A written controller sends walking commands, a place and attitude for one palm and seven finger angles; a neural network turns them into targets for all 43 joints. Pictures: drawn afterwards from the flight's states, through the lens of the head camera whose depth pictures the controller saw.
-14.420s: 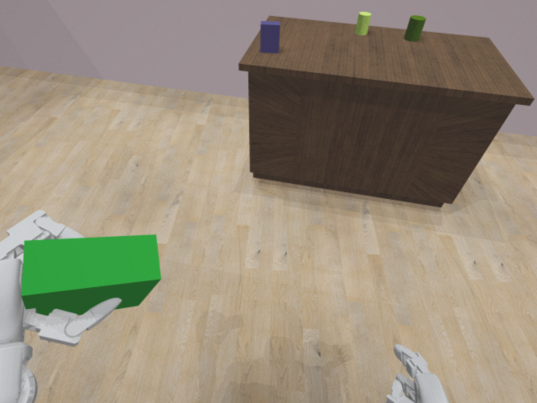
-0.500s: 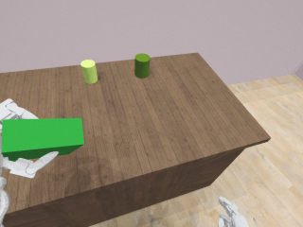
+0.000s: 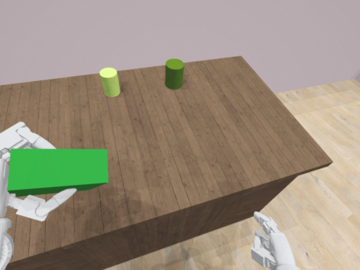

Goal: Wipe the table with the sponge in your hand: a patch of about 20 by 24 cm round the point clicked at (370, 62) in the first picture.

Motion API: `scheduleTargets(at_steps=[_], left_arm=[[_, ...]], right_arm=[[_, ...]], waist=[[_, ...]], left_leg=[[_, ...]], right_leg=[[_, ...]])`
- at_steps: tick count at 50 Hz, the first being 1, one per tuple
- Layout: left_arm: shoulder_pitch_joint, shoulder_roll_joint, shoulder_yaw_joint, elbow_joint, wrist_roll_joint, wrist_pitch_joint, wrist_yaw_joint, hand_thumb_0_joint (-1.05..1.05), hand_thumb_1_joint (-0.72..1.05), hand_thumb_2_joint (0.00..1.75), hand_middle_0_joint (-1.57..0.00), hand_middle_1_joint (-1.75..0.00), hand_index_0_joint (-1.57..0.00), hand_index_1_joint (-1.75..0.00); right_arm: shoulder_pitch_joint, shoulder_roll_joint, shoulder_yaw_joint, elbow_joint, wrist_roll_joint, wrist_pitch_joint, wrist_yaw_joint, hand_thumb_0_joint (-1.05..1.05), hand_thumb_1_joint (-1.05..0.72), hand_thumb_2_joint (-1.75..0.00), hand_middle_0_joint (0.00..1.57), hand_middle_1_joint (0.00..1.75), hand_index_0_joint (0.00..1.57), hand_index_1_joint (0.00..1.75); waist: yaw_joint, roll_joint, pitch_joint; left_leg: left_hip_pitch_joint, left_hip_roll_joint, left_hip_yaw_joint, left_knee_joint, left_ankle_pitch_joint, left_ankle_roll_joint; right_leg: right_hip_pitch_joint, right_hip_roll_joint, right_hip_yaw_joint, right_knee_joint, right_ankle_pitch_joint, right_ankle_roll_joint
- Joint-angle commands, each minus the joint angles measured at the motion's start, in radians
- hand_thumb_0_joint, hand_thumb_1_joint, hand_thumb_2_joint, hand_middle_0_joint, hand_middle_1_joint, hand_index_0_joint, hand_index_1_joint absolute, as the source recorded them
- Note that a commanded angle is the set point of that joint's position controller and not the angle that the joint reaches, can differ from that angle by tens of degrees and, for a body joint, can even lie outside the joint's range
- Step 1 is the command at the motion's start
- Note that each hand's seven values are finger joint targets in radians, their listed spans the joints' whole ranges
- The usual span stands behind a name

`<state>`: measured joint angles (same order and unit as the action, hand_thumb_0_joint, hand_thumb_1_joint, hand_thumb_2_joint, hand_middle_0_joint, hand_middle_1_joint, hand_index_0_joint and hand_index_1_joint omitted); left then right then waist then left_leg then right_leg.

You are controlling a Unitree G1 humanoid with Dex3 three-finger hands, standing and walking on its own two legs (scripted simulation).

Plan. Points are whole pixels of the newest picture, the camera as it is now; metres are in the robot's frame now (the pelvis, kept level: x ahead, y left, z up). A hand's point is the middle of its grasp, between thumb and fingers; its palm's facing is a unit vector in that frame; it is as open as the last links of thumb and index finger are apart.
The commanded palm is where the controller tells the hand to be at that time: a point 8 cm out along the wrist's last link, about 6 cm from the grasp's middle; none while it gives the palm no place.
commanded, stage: look again from close up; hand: left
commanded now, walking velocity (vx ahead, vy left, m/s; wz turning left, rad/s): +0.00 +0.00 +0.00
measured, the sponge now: (71, 173) +0.23 +0.21 +0.14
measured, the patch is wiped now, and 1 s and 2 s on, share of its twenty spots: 0.00 0.00 0.00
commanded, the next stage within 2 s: shuffle to correct the standing spot in 0.28 s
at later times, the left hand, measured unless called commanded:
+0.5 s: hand (78, 177) +0.22 +0.19 +0.16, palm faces +0.34 -0.85 -0.40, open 9.4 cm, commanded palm +0.16 +0.23 +0.17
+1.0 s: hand (120, 172) +0.24 +0.13 +0.16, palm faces +0.29 -0.86 -0.41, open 9.4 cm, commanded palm +0.18 +0.17 +0.17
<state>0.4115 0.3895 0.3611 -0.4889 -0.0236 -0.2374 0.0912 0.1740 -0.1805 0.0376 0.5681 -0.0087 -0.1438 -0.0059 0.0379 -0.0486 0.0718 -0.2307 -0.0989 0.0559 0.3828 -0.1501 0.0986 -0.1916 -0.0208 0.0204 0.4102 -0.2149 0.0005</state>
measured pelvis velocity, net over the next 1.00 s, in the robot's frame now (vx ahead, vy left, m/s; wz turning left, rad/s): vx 0.01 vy -0.10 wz -0.02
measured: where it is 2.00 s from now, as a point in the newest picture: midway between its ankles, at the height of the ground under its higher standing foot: outside the picture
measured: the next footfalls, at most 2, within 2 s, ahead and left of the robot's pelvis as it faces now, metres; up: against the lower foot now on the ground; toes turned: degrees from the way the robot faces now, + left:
none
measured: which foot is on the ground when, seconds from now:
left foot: down 0.00-1.00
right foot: down 0.00-1.00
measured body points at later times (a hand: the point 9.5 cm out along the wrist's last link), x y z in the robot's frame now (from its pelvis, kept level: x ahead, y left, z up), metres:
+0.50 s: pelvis +0.00 -0.05 +0.00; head +0.02 -0.04 +0.45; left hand +0.20 +0.24 +0.18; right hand +0.18 -0.28 -0.07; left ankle +0.04 +0.03 -0.74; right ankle +0.01 -0.15 -0.74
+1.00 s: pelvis +0.01 -0.10 +0.00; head +0.04 -0.09 +0.45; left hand +0.22 +0.18 +0.18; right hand +0.19 -0.34 -0.07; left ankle +0.04 +0.03 -0.74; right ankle +0.01 -0.15 -0.74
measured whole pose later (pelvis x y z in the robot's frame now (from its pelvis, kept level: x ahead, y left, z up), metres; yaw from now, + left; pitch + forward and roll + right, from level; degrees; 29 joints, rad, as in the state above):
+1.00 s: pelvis +0.01 -0.10 +0.00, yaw -1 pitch +1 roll -1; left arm 0.46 0.39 0.36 -0.49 -0.08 -0.15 0.06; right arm 0.19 -0.21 0.00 0.55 0.01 -0.10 -0.04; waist 0.01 -0.01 0.04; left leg -0.28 0.05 0.02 0.48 -0.21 -0.02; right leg -0.21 0.13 -0.01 0.40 -0.21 -0.10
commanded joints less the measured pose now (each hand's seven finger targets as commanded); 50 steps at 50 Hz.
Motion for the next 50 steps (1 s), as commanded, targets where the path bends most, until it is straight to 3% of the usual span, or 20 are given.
scheduleTargets(at_steps=[1, 4, 5, 9, 10, 14, 15, 18, 19, 20, 24, 25, 29, 30, 39, 40, 44, 45, 49, 50], left_arm=[[-0.070, 0.138, 0.091, -0.184, -0.016, -0.048, 0.022, 0.00, 0.10, 1.30, -1.20, -1.60, -1.20, -1.60], [-0.091, 0.165, 0.114, -0.202, -0.002, -0.051, 0.028, 0.00, 0.10, 1.30, -1.20, -1.60, -1.20, -1.60], [-0.083, 0.123, 0.077, -0.176, -0.011, -0.056, 0.022, 0.00, 0.10, 1.30, -1.20, -1.60, -1.20, -1.60], [-0.075, 0.166, 0.113, -0.203, -0.005, -0.057, 0.029, 0.00, 0.10, 1.30, -1.20, -1.60, -1.20, -1.60], [-0.061, 0.126, 0.076, -0.179, -0.014, -0.060, 0.021, 0.00, 0.10, 1.30, -1.20, -1.60, -1.20, -1.60], [-0.054, 0.157, 0.104, -0.194, -0.011, -0.056, 0.026, 0.00, 0.10, 1.30, -1.20, -1.60, -1.20, -1.60], [-0.037, 0.132, 0.083, -0.160, -0.021, -0.057, 0.021, 0.00, 0.10, 1.30, -1.20, -1.60, -1.20, -1.60], [-0.052, 0.141, 0.084, -0.177, -0.025, -0.053, 0.019, 0.00, 0.10, 1.30, -1.20, -1.60, -1.20, -1.60], [-0.051, 0.167, 0.113, -0.177, -0.020, -0.050, 0.024, 0.00, 0.10, 1.30, -1.20, -1.60, -1.20, -1.60], [-0.041, 0.128, 0.080, -0.145, -0.029, -0.051, 0.018, 0.00, 0.10, 1.30, -1.20, -1.60, -1.20, -1.60], [-0.072, 0.172, 0.116, -0.173, -0.028, -0.044, 0.018, 0.00, 0.10, 1.30, -1.20, -1.60, -1.20, -1.60], [-0.062, 0.133, 0.080, -0.146, -0.036, -0.043, 0.011, 0.00, 0.10, 1.30, -1.20, -1.60, -1.20, -1.60], [-0.079, 0.170, 0.112, -0.193, -0.031, -0.038, 0.011, 0.00, 0.10, 1.30, -1.20, -1.60, -1.20, -1.60], [-0.073, 0.136, 0.078, -0.180, -0.040, -0.038, 0.005, 0.00, 0.10, 1.30, -1.20, -1.60, -1.20, -1.60], [-0.028, 0.187, 0.134, -0.217, -0.054, -0.007, -0.006, 0.00, 0.10, 1.30, -1.20, -1.60, -1.20, -1.60], [-0.027, 0.158, 0.105, -0.201, -0.061, -0.005, -0.011, 0.00, 0.10, 1.30, -1.20, -1.60, -1.20, -1.60], [-0.025, 0.182, 0.128, -0.231, -0.067, 0.010, -0.011, 0.00, 0.10, 1.30, -1.20, -1.60, -1.20, -1.60], [-0.028, 0.163, 0.112, -0.217, -0.070, 0.009, -0.012, 0.00, 0.10, 1.30, -1.20, -1.60, -1.20, -1.60], [-0.013, 0.191, 0.143, -0.233, -0.075, 0.022, -0.008, 0.00, 0.10, 1.30, -1.20, -1.60, -1.20, -1.60], [-0.013, 0.166, 0.119, -0.221, -0.078, 0.023, -0.011, 0.00, 0.10, 1.30, -1.20, -1.60, -1.20, -1.60]], right_arm=[[-0.053, -0.148, -0.068, -0.149, 0.018, -0.038, -0.023, 0.00, -0.90, -0.90, 0.20, 0.30, 0.20, 0.30], [-0.073, -0.154, -0.067, -0.149, 0.021, -0.038, -0.027, 0.00, -0.90, -0.90, 0.20, 0.30, 0.20, 0.30], [-0.068, -0.150, -0.060, -0.150, 0.015, -0.033, -0.029, 0.00, -0.90, -0.90, 0.20, 0.30, 0.20, 0.30], [-0.077, -0.151, -0.067, -0.153, 0.023, -0.043, -0.032, 0.00, -0.90, -0.90, 0.20, 0.30, 0.20, 0.30], [-0.066, -0.150, -0.061, -0.150, 0.016, -0.040, -0.031, 0.00, -0.90, -0.90, 0.20, 0.30, 0.20, 0.30], [-0.074, -0.153, -0.068, -0.146, 0.023, -0.046, -0.035, 0.00, -0.90, -0.90, 0.20, 0.30, 0.20, 0.30], [-0.069, -0.151, -0.062, -0.141, 0.018, -0.041, -0.035, 0.00, -0.90, -0.90, 0.20, 0.30, 0.20, 0.30], [-0.068, -0.154, -0.070, -0.143, 0.023, -0.045, -0.039, 0.00, -0.90, -0.90, 0.20, 0.30, 0.20, 0.30], [-0.081, -0.154, -0.066, -0.138, 0.024, -0.045, -0.041, 0.00, -0.90, -0.90, 0.20, 0.30, 0.20, 0.30], [-0.071, -0.151, -0.062, -0.135, 0.019, -0.042, -0.042, 0.00, -0.90, -0.90, 0.20, 0.30, 0.20, 0.30], [-0.083, -0.152, -0.067, -0.137, 0.023, -0.042, -0.046, 0.00, -0.90, -0.90, 0.20, 0.30, 0.20, 0.30], [-0.076, -0.148, -0.064, -0.140, 0.019, -0.038, -0.046, 0.00, -0.90, -0.90, 0.20, 0.30, 0.20, 0.30], [-0.082, -0.149, -0.071, -0.146, 0.023, -0.039, -0.043, 0.00, -0.90, -0.90, 0.20, 0.30, 0.20, 0.30], [-0.075, -0.147, -0.068, -0.149, 0.019, -0.036, -0.041, 0.00, -0.90, -0.90, 0.20, 0.30, 0.20, 0.30], [-0.074, -0.148, -0.083, -0.164, 0.020, -0.022, -0.040, 0.00, -0.90, -0.90, 0.20, 0.30, 0.20, 0.30], [-0.066, -0.146, -0.079, -0.165, 0.017, -0.018, -0.039, 0.00, -0.90, -0.90, 0.20, 0.30, 0.20, 0.30], [-0.072, -0.147, -0.087, -0.170, 0.025, -0.014, -0.043, 0.00, -0.90, -0.90, 0.20, 0.30, 0.20, 0.30], [-0.063, -0.149, -0.084, -0.166, 0.020, -0.011, -0.043, 0.00, -0.90, -0.90, 0.20, 0.30, 0.20, 0.30], [-0.068, -0.147, -0.091, -0.173, 0.026, -0.007, -0.047, 0.00, -0.90, -0.90, 0.20, 0.30, 0.20, 0.30], [-0.060, -0.148, -0.088, -0.171, 0.023, -0.003, -0.047, 0.00, -0.90, -0.90, 0.20, 0.30, 0.20, 0.30]], waist=[[-0.017, 0.122, -0.174], [-0.016, 0.133, -0.160], [-0.016, 0.134, -0.152], [-0.017, 0.120, -0.177], [-0.016, 0.098, -0.173], [-0.021, 0.121, -0.170], [-0.019, 0.099, -0.167], [-0.023, 0.111, -0.172], [-0.020, 0.097, -0.167], [-0.021, 0.076, -0.164], [-0.021, 0.094, -0.167], [-0.022, 0.092, -0.160], [-0.020, 0.110, -0.181], [-0.021, 0.120, -0.177], [-0.023, 0.120, -0.207], [-0.025, 0.105, -0.203], [-0.027, 0.122, -0.202], [-0.028, 0.107, -0.205], [-0.029, 0.087, -0.208], [-0.032, 0.069, -0.204]], left_leg=[[0.056, 0.231, -0.201, -0.127, 0.021, -0.178], [0.016, 0.222, -0.188, -0.144, -0.094, -0.152], [-0.012, 0.216, -0.199, -0.151, -0.129, -0.139], [0.009, 0.198, -0.176, -0.101, -0.081, -0.118], [0.015, 0.191, -0.177, -0.090, -0.070, -0.109], [0.041, 0.177, -0.162, -0.051, -0.041, -0.094], [0.040, 0.176, -0.162, -0.047, -0.045, -0.085], [0.061, 0.174, -0.162, -0.034, -0.018, -0.085], [0.059, 0.171, -0.159, -0.036, -0.020, -0.085], [0.062, 0.174, -0.161, -0.041, -0.017, -0.081], [0.076, 0.196, -0.164, -0.073, -0.017, -0.090], [0.069, 0.203, -0.164, -0.077, -0.035, -0.083], [0.087, 0.218, -0.158, -0.074, -0.012, -0.085], [0.071, 0.221, -0.160, -0.076, -0.018, -0.079], [0.103, 0.229, -0.127, 0.019, 0.116, -0.073], [0.089, 0.229, -0.125, 0.027, 0.098, -0.069], [0.093, 0.222, -0.112, 0.055, 0.091, -0.070], [0.078, 0.222, -0.113, 0.061, 0.079, -0.067], [0.084, 0.213, -0.097, 0.095, 0.060, -0.066], [0.070, 0.209, -0.095, 0.105, 0.045, -0.064]], right_leg=[[0.061, -0.014, -0.001, -0.043, 0.052, -0.026], [0.070, -0.007, 0.006, -0.044, 0.045, -0.022], [0.083, -0.008, 0.002, -0.055, 0.046, -0.019], [0.086, -0.021, 0.027, -0.076, 0.075, -0.025], [0.072, -0.024, 0.025, -0.092, 0.075, -0.026], [0.033, -0.035, 0.062, -0.113, 0.082, -0.034], [0.025, -0.037, 0.060, -0.128, 0.076, -0.033], [0.009, -0.042, 0.080, -0.129, 0.086, -0.036], [0.001, -0.037, 0.082, -0.131, 0.085, -0.035], [-0.002, -0.032, 0.069, -0.137, 0.078, -0.032], [-0.010, -0.009, 0.059, -0.111, 0.074, -0.026], [-0.013, -0.006, 0.049, -0.117, 0.063, -0.022], [-0.010, 0.001, 0.051, -0.095, 0.082, -0.022], [-0.002, 0.003, 0.037, -0.098, 0.078, -0.019], [-0.016, -0.012, 0.068, -0.087, 0.190, -0.027], [-0.014, -0.011, 0.066, -0.091, 0.187, -0.026], [-0.027, -0.019, 0.086, -0.085, 0.206, -0.030], [-0.020, -0.018, 0.079, -0.085, 0.197, -0.029], [-0.031, -0.031, 0.099, -0.083, 0.221, -0.022], [-0.031, -0.032, 0.096, -0.085, 0.210, -0.020]])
